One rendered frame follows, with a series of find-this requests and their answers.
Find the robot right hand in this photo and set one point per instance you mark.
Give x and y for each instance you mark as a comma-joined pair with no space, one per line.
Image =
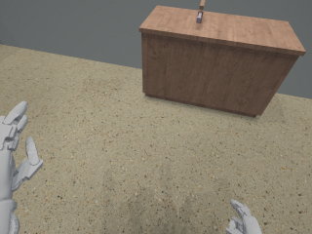
248,223

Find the tap lever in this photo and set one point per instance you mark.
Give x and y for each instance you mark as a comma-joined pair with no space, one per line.
199,17

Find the robot left hand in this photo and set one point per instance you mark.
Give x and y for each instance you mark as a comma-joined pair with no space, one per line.
10,129

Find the left robot forearm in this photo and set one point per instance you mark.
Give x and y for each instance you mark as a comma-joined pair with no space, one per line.
9,223

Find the counter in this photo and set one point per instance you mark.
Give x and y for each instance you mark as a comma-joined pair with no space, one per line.
229,63

